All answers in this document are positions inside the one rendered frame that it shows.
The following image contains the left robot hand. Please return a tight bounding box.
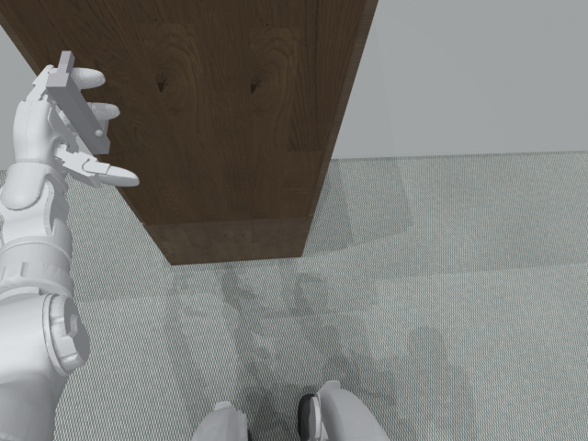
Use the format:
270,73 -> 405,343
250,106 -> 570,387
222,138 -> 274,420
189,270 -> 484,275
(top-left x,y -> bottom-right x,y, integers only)
12,65 -> 140,188

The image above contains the cupboard door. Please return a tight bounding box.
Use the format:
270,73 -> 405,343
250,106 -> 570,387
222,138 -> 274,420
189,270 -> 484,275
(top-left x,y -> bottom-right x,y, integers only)
0,0 -> 367,225

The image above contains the handle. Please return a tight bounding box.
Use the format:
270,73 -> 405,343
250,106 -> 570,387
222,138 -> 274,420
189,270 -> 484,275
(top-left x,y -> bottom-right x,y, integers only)
45,51 -> 110,154

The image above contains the robot left upper arm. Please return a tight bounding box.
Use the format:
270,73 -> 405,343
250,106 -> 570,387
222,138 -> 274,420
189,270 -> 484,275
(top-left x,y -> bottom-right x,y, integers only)
0,293 -> 90,441

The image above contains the robot left forearm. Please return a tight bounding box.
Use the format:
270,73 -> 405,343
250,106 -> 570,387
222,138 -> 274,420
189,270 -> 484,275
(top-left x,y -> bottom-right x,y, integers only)
0,162 -> 74,306

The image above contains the left robot shin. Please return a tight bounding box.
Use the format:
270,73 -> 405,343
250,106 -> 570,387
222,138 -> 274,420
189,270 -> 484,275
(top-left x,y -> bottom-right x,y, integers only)
214,401 -> 235,411

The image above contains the robot right thigh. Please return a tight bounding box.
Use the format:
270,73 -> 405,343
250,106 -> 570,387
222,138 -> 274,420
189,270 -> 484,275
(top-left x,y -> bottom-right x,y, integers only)
310,389 -> 390,441

